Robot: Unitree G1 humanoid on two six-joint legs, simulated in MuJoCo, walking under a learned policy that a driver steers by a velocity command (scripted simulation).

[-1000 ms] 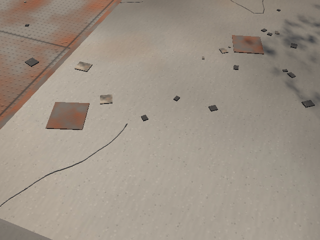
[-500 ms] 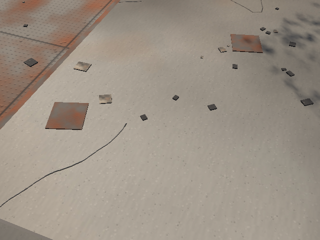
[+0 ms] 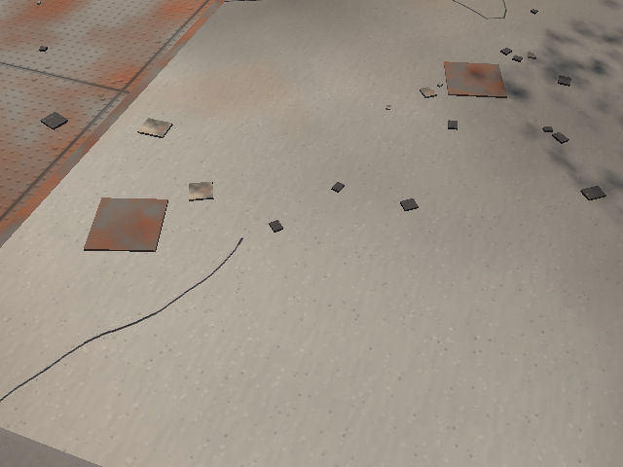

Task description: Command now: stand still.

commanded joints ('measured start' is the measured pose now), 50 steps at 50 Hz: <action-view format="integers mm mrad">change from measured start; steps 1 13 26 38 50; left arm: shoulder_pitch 25 -169 318 321 292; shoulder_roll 93 87 216 100 118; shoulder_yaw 12 9 60 9 18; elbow -23 -134 -67 -89 -175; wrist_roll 0 -37 61 18 -9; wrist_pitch -6 -72 -91 -153 -147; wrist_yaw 3 -29 -62 -56 -61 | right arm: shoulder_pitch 93 155 -95 -426 77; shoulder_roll -87 -243 -86 -107 -314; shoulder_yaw -13 -68 -42 -22 -109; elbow -6 -31 -219 -355 -203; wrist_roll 0 30 -20 -27 -41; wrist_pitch -4 -40 -100 -36 -51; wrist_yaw -2 -12 54 101 56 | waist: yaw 0 -88 100 28 -119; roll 17 206 -229 -17 175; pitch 19 230 -8 148 -319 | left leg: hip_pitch -159 -87 -791 -725 475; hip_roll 44 406 16 150 377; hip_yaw -32 -539 -125 98 -797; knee -111 -418 899 398 -246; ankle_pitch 172 -554 -43 374 -485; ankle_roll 8 260 133 25 277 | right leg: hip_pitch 119 -397 394 186 -440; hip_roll -19 -44 -397 -174 20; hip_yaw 10 -50 709 11 58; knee -40 399 -401 -522 1043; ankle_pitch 146 -242 -850 51 -157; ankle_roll -39 -58 -164 -203 -160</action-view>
